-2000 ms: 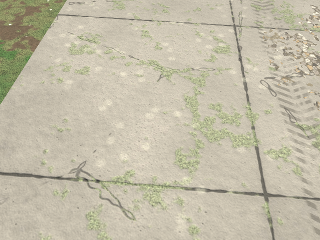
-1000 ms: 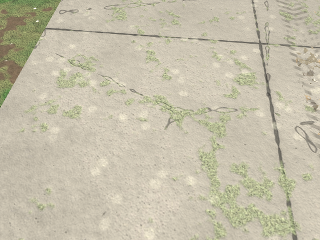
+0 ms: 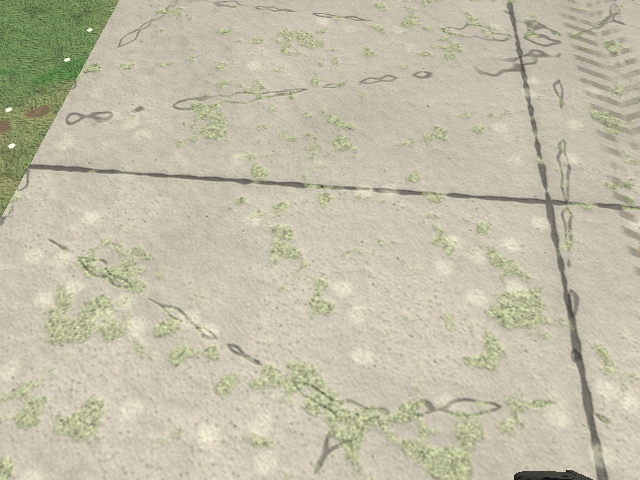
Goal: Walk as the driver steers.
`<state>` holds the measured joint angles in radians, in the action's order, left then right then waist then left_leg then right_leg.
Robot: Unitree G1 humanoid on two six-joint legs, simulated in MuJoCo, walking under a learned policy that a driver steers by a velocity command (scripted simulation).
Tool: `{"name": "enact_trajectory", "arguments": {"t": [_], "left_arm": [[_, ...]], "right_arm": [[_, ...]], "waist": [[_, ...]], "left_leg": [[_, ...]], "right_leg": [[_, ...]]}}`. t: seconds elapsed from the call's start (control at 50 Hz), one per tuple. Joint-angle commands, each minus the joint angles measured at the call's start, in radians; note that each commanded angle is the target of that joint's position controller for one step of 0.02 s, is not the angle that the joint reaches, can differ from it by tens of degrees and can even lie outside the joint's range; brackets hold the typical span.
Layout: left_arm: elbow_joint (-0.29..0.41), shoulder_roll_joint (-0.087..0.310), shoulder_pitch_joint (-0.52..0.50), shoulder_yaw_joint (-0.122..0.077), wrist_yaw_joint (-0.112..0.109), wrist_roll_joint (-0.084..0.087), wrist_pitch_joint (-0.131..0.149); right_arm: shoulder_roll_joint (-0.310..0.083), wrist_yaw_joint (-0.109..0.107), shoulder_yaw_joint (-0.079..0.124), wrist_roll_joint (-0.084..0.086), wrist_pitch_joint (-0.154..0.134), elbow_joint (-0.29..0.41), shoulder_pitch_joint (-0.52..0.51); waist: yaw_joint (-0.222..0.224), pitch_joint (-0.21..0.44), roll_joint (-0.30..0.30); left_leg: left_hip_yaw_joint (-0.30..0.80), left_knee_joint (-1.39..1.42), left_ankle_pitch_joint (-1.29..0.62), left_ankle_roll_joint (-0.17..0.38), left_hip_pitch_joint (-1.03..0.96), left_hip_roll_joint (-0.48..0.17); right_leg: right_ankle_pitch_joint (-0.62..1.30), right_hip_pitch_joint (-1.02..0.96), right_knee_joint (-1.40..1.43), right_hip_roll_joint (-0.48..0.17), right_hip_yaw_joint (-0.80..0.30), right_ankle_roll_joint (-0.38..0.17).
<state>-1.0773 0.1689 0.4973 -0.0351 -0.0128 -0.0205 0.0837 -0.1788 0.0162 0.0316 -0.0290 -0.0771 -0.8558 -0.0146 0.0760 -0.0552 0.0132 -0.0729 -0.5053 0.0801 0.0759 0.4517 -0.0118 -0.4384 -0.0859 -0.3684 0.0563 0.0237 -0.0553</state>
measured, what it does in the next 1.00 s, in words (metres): walks ahead, turning right: right foot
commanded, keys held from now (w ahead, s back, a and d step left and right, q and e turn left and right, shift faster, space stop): w+e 0.84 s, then w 0.14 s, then no key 0.02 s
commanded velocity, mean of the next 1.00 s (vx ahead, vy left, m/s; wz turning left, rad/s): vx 0.50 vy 0.00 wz -0.50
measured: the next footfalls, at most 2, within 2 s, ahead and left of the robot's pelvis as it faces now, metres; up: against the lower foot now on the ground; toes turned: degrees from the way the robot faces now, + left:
right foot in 0.54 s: +0.39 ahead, -0.14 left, +0.00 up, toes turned -23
left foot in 1.10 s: +0.76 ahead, -0.16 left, +0.00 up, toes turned -32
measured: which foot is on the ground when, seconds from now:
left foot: down 0.00-0.56, up 0.58-1.00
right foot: down 0.00-0.02, up 0.04-0.52, down 0.54-1.00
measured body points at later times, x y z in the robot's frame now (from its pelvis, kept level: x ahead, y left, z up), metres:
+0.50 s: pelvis +0.25 -0.02 +0.01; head +0.28 -0.04 +0.45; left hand +0.49 +0.14 -0.11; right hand +0.13 -0.24 -0.14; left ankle +0.12 +0.09 -0.72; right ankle +0.35 -0.14 -0.71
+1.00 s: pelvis +0.49 -0.13 +0.01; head +0.52 -0.16 +0.46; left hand +0.61 +0.13 -0.11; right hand +0.56 -0.43 -0.09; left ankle +0.72 -0.09 -0.68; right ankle +0.35 -0.12 -0.72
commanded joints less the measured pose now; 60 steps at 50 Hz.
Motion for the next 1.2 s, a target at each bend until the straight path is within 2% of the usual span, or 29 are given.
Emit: {"name": "enact_trajectory", "arguments": {"t": [0.02, 0.04, 0.06, 0.08, 0.1, 0.14, 0.22, 0.32, 0.42, 0.48, 0.52, 0.54, 0.56, 0.58, 0.6, 0.64, 0.68, 0.7, 0.82, 0.98, 1.02, 1.06, 1.08, 1.1, 1.12, 1.14, 1.16, 1.18, 1.2], "left_arm": [[0.097, 0.034, 0.060, -0.002, 0.005, 0.058, 0.009], [0.088, 0.127, 0.039, -0.030, -0.002, 0.032, 0.000], [0.105, 0.138, -0.032, -0.040, -0.001, 0.020, -0.008], [0.116, 0.113, -0.085, -0.036, 0.006, 0.015, -0.010], [0.118, 0.094, -0.102, -0.038, 0.012, 0.008, -0.018], [0.121, 0.072, -0.088, -0.042, 0.027, -0.011, -0.047], [0.172, 0.061, -0.192, -0.042, 0.046, -0.012, -0.073], [0.249, 0.058, -0.382, -0.028, 0.066, -0.009, -0.072], [0.312, 0.070, -0.516, -0.020, 0.079, -0.017, -0.070], [0.314, 0.095, -0.478, -0.031, 0.073, -0.022, -0.071], [0.272, 0.130, -0.316, -0.052, 0.061, -0.021, -0.062], [0.224, 0.168, -0.161, -0.073, 0.048, -0.030, -0.052], [0.214, 0.279, -0.080, -0.104, 0.033, -0.042, -0.048], [0.239, 0.355, -0.105, -0.117, 0.030, -0.013, -0.059], [0.233, 0.326, -0.116, -0.109, 0.023, -0.002, -0.071], [0.234, 0.232, -0.218, -0.084, 0.014, 0.009, -0.062], [0.244, 0.189, -0.263, -0.068, 0.009, 0.022, -0.043], [0.244, 0.190, -0.248, -0.065, 0.011, 0.026, -0.031], [0.227, 0.232, -0.107, -0.070, 0.016, 0.022, -0.019], [0.196, 0.216, 0.016, -0.052, -0.001, 0.008, -0.014], [0.192, 0.224, -0.009, -0.049, -0.009, 0.004, -0.014], [0.191, 0.246, -0.041, -0.050, -0.013, 0.004, -0.007], [0.192, 0.256, -0.071, -0.051, -0.009, 0.013, -0.002], [0.220, 0.216, -0.066, -0.040, -0.007, 0.025, 0.006], [0.198, 0.111, 0.138, -0.026, -0.013, 0.076, -0.005], [0.170, 0.209, 0.125, -0.040, -0.024, 0.033, -0.017], [0.177, 0.204, 0.028, -0.042, -0.021, 0.022, -0.023], [0.191, 0.187, -0.039, -0.035, -0.015, 0.010, -0.026], [0.196, 0.178, -0.080, -0.033, -0.007, 0.004, -0.038]], "right_arm": [[-0.303, -0.028, 0.091, -0.044, -0.021, -0.058, 0.491], [-0.260, -0.020, 0.084, -0.013, -0.002, -0.044, 0.425], [-0.192, -0.018, 0.065, -0.002, 0.002, -0.024, 0.313], [-0.131, -0.015, 0.049, 0.001, -0.004, -0.017, 0.253], [-0.103, -0.018, 0.041, 0.001, -0.010, -0.023, 0.235], [-0.079, -0.027, 0.033, 0.006, -0.024, -0.046, 0.258], [-0.108, -0.029, 0.041, 0.014, -0.049, -0.070, 0.327], [-0.113, -0.030, 0.037, 0.010, -0.049, -0.087, 0.379], [-0.154, -0.042, 0.047, 0.008, -0.034, -0.110, 0.458], [-0.188, -0.050, 0.055, 0.005, -0.013, -0.112, 0.455], [-0.219, -0.048, 0.064, 0.005, 0.008, -0.105, 0.445], [-0.221, -0.042, 0.063, 0.009, 0.015, -0.089, 0.429], [-0.143, -0.034, 0.046, 0.020, 0.014, -0.038, 0.443], [-0.134, -0.016, 0.048, 0.021, 0.001, 0.039, 0.393], [-0.174, -0.012, 0.053, 0.013, -0.007, 0.063, 0.261], [-0.151, -0.012, 0.045, 0.020, -0.023, 0.048, 0.282], [-0.145, -0.012, 0.045, -0.017, 0.012, 0.038, 0.323], [-0.141, -0.008, 0.045, -0.022, 0.028, 0.044, 0.324], [-0.144, 0.001, 0.039, -0.016, 0.055, 0.127, 0.116], [-0.130, 0.020, 0.012, -0.004, 0.032, 0.207, -0.084], [-0.136, 0.016, 0.011, -0.004, 0.018, 0.200, -0.036], [-0.176, -0.001, 0.027, -0.006, 0.001, 0.140, 0.145], [-0.190, -0.012, 0.033, -0.008, -0.014, 0.102, 0.279], [-0.249, -0.026, 0.044, -0.024, -0.026, 0.075, 0.417], [-0.335, -0.018, 0.065, -0.027, -0.018, 0.070, 0.452], [-0.274, -0.006, 0.057, 0.021, -0.002, 0.073, 0.443], [-0.202, -0.005, 0.037, 0.029, -0.002, 0.083, 0.337], [-0.140, -0.007, 0.018, 0.025, -0.002, 0.089, 0.263], [-0.112, -0.013, 0.005, 0.024, -0.004, 0.081, 0.246]], "waist": [[-0.191, 0.361, 0.196], [-0.172, 0.362, 0.140], [-0.126, 0.200, 0.066], [-0.112, 0.100, 0.020], [-0.092, 0.047, 0.035], [-0.056, 0.024, 0.068], [-0.048, 0.006, 0.054], [-0.076, -0.036, 0.054], [-0.112, -0.052, 0.056], [-0.081, -0.011, 0.086], [-0.015, 0.088, 0.091], [0.057, 0.173, 0.041], [0.062, 0.278, -0.111], [0.020, 0.332, -0.222], [0.039, 0.215, -0.053], [-0.049, 0.059, 0.018], [-0.103, 0.057, -0.001], [-0.109, 0.066, -0.010], [-0.047, 0.016, -0.052], [0.028, -0.008, -0.081], [-0.008, -0.014, -0.084], [-0.081, 0.062, -0.104], [-0.155, 0.122, -0.084], [-0.190, 0.243, -0.010], [-0.113, 0.419, 0.260], [-0.118, 0.448, 0.110], [-0.093, 0.296, 0.046], [-0.081, 0.194, 0.019], [-0.074, 0.141, 0.036]], "left_leg": [[0.545, 0.116, 0.158, 0.169, -0.803, -0.409], [0.707, 0.213, 0.195, 0.186, -0.728, -0.439], [0.551, 0.234, 0.244, 0.159, -0.579, -0.405], [0.425, 0.281, 0.211, 0.133, -0.446, -0.360], [0.326, 0.312, 0.170, 0.097, -0.363, -0.315], [0.198, 0.339, 0.072, 0.065, -0.285, -0.271], [0.065, 0.370, -0.055, 0.068, -0.307, -0.260], [-0.076, 0.369, -0.168, 0.058, -0.343, -0.225], [-0.148, 0.325, -0.312, 0.052, -0.488, -0.269], [-0.197, 0.169, -0.683, 0.037, -0.565, -0.279], [-0.211, -0.108, -0.805, 0.031, -0.561, -0.277], [-0.227, -0.351, -0.648, 0.001, -0.440, -0.258], [-0.220, -0.683, -0.094, -0.043, -0.111, -0.187], [-0.053, -0.951, 0.486, -0.093, 0.212, 0.026], [0.076, -0.942, 0.385, -0.082, 0.328, -0.040], [0.084, -0.766, 0.242, -0.072, 0.246, -0.111], [0.094, -0.676, 0.227, -0.095, 0.127, -0.130], [0.088, -0.656, 0.226, -0.106, 0.113, -0.125], [0.070, -0.434, 0.051, -0.141, 0.258, -0.107], [0.034, -0.133, -0.083, -0.082, 0.241, -0.041], [0.027, -0.052, -0.052, -0.046, 0.122, -0.007], [0.016, -0.002, -0.026, -0.008, -0.099, 0.058], [0.027, 0.089, -0.168, 0.011, -0.268, 0.034], [0.170, 0.022, -0.467, 0.045, -0.531, -0.143], [0.543, -0.045, -1.019, 0.252, -0.812, -0.479], [0.618, 0.018, -1.008, 0.267, -0.730, -0.444], [0.471, 0.061, -0.894, 0.237, -0.592, -0.390], [0.376, 0.105, -0.801, 0.194, -0.485, -0.330], [0.305, 0.148, -0.754, 0.163, -0.409, -0.285]], "right_leg": [[0.201, 0.568, -0.768, -0.017, 0.027, -0.035], [-0.047, 0.657, -0.909, -0.008, -0.062, -0.049], [0.024, 0.695, -0.931, -0.068, -0.084, -0.054], [0.089, 0.689, -0.890, -0.106, -0.082, -0.052], [0.121, 0.663, -0.846, -0.130, -0.079, -0.050], [0.152, 0.617, -0.812, -0.147, -0.068, -0.036], [0.268, 0.721, -0.769, -0.167, -0.047, -0.018], [0.430, 0.752, -0.501, -0.156, 0.010, -0.002], [0.385, 0.713, -0.311, -0.125, 0.096, -0.045], [0.243, 0.609, -0.268, -0.050, 0.146, -0.097], [0.169, 0.426, -0.215, 0.025, 0.157, -0.143], [0.203, 0.202, -0.126, 0.029, 0.108, -0.177], [0.091, -0.089, -0.096, -0.229, -0.252, -0.261], [0.144, -0.227, 0.074, -0.414, -0.774, -0.386], [0.205, -0.165, 0.104, -0.384, -0.637, -0.345], [0.423, 0.081, 0.122, -0.301, -0.410, -0.264], [0.556, 0.197, 0.135, -0.222, -0.299, -0.230], [0.601, 0.210, 0.137, -0.206, -0.286, -0.232], [0.584, 0.182, 0.173, -0.169, -0.299, -0.199], [0.752, 0.010, 0.128, -0.191, -0.288, -0.159], [0.938, 0.018, 0.066, -0.189, -0.262, -0.123], [1.190, 0.018, -0.100, -0.166, -0.253, -0.075], [1.150, 0.058, -0.263, -0.126, -0.223, -0.053], [0.815, 0.223, -0.495, -0.070, -0.205, -0.033], [-0.128, 0.480, -0.888, 0.113, -0.118, 0.016], [-0.125, 0.515, -0.976, 0.095, -0.177, 0.010], [-0.054, 0.543, -0.960, 0.052, -0.196, 0.021], [-0.022, 0.565, -0.892, 0.015, -0.175, 0.027], [0.000, 0.553, -0.837, -0.011, -0.168, 0.032]]}}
